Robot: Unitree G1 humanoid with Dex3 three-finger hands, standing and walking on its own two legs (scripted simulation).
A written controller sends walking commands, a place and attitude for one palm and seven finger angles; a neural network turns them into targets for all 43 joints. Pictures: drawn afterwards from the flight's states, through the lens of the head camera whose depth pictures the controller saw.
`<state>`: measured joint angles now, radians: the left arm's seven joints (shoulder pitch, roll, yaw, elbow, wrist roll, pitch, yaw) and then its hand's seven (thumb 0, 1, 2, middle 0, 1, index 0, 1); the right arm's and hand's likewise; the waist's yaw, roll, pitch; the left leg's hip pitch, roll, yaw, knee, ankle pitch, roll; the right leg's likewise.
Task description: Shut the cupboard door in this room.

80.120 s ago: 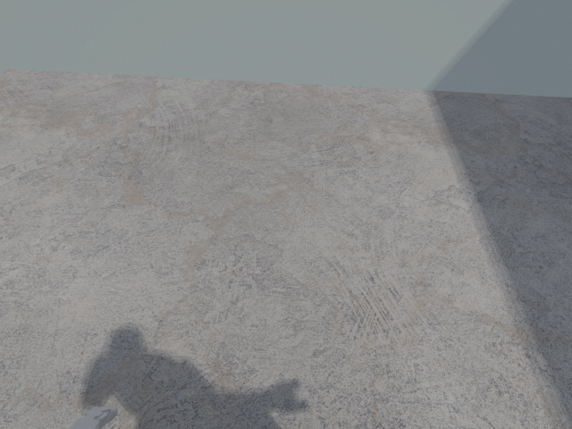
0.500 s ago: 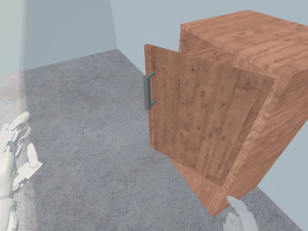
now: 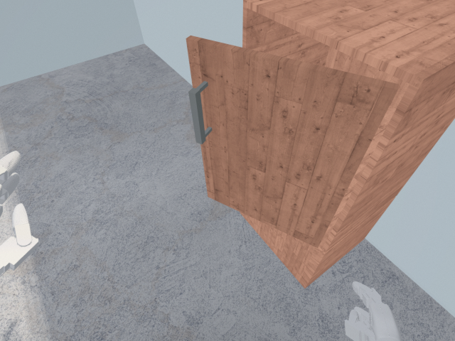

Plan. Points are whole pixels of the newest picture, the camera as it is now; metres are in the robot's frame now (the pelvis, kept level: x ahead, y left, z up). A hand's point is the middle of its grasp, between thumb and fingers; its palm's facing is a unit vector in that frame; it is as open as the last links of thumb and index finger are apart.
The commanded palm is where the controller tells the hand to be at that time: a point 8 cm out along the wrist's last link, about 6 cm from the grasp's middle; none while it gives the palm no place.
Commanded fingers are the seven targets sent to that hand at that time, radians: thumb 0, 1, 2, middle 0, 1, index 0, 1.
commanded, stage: step back with the hand held close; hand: left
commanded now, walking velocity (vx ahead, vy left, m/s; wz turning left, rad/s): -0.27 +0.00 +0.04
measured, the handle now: (202, 113) +0.62 +0.11 +0.05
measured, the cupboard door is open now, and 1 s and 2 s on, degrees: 25 25 25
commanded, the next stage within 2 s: stop stepping back and stand still in 1.28 s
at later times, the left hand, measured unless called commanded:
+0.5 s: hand out of the picture +0.12 +0.29 +0.17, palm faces +0.49 -0.73 -0.48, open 7.4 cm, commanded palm +0.06 +0.32 +0.18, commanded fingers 0.00 0.90 0.90 -0.20 -0.30 -0.20 -0.30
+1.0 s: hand out of the picture +0.05 +0.30 +0.17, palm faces +0.52 -0.71 -0.47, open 7.4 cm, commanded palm -0.02 +0.33 +0.18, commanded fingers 0.00 0.90 0.90 -0.20 -0.30 -0.20 -0.30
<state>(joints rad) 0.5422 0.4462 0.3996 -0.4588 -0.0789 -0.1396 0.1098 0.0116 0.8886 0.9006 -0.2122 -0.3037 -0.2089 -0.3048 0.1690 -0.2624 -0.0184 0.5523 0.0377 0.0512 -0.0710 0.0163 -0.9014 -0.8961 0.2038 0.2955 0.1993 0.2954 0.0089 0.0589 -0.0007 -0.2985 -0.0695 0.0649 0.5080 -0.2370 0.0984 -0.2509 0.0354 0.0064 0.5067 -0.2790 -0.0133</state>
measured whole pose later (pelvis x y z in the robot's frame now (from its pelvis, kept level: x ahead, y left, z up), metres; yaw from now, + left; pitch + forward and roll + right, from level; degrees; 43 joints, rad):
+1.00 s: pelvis -0.13 +0.02 -0.03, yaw +5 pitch +1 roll -5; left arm 0.51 0.48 0.51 -0.57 -0.03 -0.27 0.14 0.01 0.88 0.90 -0.21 -0.30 -0.21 -0.31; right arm 0.22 -0.22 -0.02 0.61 0.00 -0.07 -0.06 0.02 -0.90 -0.90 0.21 0.30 0.20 0.30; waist -0.01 0.02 0.01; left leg -0.58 0.00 0.10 0.67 -0.11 0.15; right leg -0.38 0.08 0.01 0.84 -0.40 -0.01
